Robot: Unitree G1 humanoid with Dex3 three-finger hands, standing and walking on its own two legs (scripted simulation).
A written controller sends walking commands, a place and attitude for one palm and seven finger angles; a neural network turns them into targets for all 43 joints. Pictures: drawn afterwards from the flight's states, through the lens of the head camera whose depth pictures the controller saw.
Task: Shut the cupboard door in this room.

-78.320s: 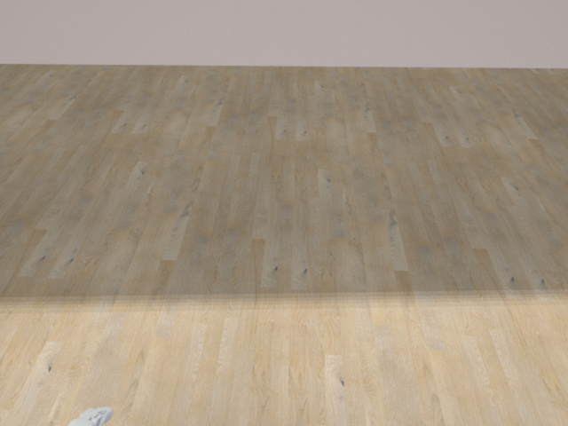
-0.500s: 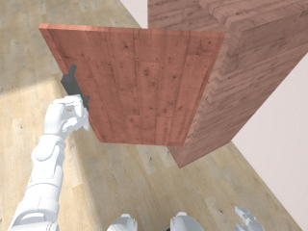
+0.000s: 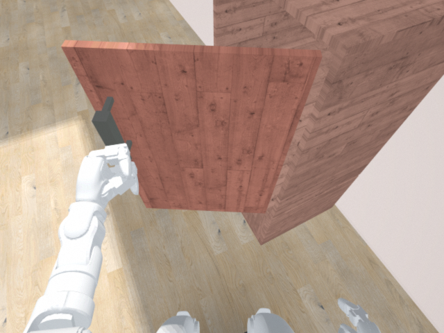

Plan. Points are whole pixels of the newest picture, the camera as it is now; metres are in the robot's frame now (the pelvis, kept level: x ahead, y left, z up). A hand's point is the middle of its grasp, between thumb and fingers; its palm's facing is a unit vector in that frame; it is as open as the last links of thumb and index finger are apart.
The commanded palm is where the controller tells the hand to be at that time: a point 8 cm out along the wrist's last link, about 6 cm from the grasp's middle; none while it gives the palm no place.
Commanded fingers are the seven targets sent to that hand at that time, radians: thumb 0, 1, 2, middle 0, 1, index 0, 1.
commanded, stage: push the door shut along its arc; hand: left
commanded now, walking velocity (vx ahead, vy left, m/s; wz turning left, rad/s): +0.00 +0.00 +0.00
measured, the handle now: (117, 133) +0.48 +0.22 +0.05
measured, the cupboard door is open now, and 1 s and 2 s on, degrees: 60 45 30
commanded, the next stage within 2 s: pull the fist back off the door in 1.82 s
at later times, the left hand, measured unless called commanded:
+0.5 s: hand (137, 146) +0.44 +0.17 +0.05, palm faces -0.15 -0.99 -0.04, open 3.1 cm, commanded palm +0.43 +0.22 +0.05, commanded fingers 0.00 0.90 0.90 -1.30 -1.50 -1.30 -1.50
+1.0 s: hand (154, 125) +0.50 +0.15 +0.05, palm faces -0.30 -0.95 -0.01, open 3.1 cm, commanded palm +0.50 +0.19 +0.05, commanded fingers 0.00 0.90 0.90 -1.30 -1.50 -1.30 -1.50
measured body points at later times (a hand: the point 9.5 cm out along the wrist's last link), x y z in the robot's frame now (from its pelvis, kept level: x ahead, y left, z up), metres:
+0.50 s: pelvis -0.01 +0.00 -0.01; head +0.10 +0.00 +0.43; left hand +0.44 +0.23 +0.06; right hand +0.05 -0.27 -0.13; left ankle +0.00 +0.09 -0.68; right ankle +0.02 -0.09 -0.68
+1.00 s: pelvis -0.01 +0.01 -0.03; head +0.13 +0.03 +0.40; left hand +0.51 +0.20 +0.05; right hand +0.00 -0.26 -0.13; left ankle +0.00 +0.10 -0.68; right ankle +0.02 -0.09 -0.68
